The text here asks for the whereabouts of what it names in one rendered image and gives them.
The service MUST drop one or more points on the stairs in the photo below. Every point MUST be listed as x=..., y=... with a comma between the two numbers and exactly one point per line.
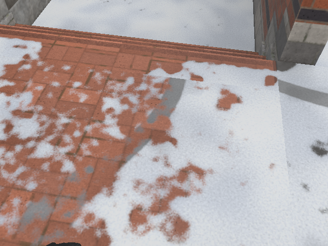
x=133, y=40

